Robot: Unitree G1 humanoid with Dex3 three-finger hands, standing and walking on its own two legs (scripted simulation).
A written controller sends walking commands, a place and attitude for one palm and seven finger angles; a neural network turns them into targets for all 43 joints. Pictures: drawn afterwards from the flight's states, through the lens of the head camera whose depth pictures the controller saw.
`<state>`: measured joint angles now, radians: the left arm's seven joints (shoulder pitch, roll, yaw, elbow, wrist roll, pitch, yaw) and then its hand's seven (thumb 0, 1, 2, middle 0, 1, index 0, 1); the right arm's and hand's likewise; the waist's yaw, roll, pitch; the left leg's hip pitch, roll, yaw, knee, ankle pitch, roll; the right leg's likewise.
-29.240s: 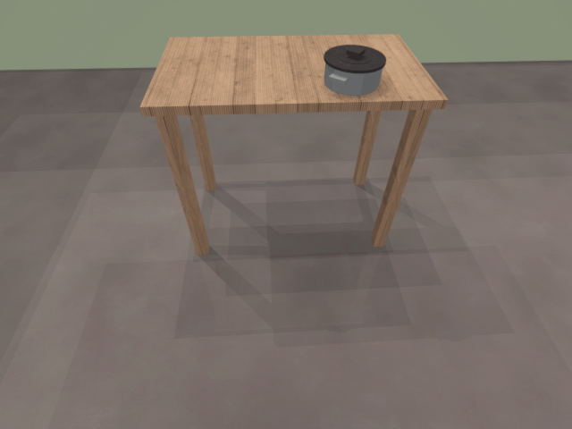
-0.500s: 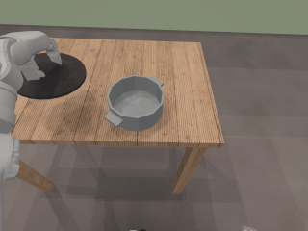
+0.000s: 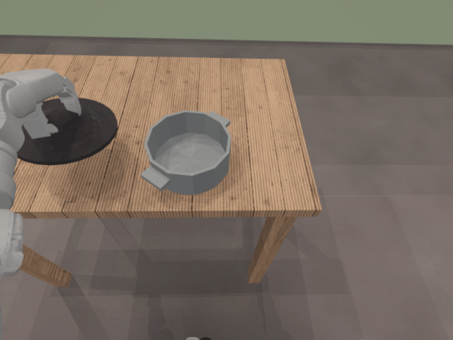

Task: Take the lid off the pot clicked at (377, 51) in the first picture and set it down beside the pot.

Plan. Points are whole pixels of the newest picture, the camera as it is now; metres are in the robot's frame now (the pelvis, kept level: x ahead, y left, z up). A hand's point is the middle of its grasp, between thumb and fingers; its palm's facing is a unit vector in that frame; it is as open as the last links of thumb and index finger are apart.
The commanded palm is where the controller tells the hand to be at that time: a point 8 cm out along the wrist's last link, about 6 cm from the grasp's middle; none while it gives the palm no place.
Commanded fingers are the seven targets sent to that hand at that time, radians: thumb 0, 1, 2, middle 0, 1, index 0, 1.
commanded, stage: lower the lid onto the table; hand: left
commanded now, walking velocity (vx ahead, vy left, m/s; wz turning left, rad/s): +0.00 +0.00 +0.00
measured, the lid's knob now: (60, 118) +0.48 +0.30 +0.10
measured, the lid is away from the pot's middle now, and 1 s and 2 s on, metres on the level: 0.23 0.22 0.22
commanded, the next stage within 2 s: open the fingers wide in 1.34 s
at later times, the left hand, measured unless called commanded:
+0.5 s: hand (58, 126) +0.46 +0.30 +0.10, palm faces -0.43 -0.08 -0.90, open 7.7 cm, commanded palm +0.47 +0.30 +0.17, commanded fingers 0.00 0.58 1.07 -1.08 -1.11 -0.86 -1.00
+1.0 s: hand (66, 142) +0.45 +0.30 +0.07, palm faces -0.46 -0.08 -0.88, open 7.7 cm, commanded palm +0.48 +0.30 +0.13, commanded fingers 0.00 0.58 1.07 -1.08 -1.11 -0.86 -1.00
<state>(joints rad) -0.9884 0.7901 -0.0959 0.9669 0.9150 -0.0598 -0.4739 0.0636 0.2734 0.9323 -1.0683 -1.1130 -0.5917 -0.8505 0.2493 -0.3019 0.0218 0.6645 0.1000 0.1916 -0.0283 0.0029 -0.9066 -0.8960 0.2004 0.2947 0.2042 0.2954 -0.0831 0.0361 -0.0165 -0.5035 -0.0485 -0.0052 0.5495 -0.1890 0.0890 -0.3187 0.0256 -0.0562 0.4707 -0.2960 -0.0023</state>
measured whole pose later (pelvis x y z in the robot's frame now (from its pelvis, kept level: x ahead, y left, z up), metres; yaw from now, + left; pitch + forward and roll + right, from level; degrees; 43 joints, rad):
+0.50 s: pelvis +0.01 +0.00 +0.00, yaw -1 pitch +11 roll -3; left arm -0.93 0.78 -0.05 0.97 0.94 -0.10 -0.42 0.07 0.28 0.93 -1.07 -1.11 -0.59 -0.85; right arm 0.27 -0.30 0.02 0.66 0.09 0.20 -0.04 0.00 -0.91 -0.90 0.20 0.29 0.20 0.30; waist -0.09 0.04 -0.04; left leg -0.56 -0.04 0.01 0.60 -0.22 0.09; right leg -0.37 0.03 -0.04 0.51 -0.32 0.00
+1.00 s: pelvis +0.00 +0.00 -0.01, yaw -1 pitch +12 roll -3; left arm -0.92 0.76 -0.07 1.03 0.95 -0.12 -0.37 0.07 0.28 0.93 -1.07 -1.11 -0.59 -0.85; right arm 0.29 -0.30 0.02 0.67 0.10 0.19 -0.06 0.00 -0.91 -0.90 0.20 0.29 0.21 0.30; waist -0.10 0.03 -0.05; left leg -0.62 -0.04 0.01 0.66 -0.24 0.09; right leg -0.44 0.04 -0.04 0.58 -0.34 0.00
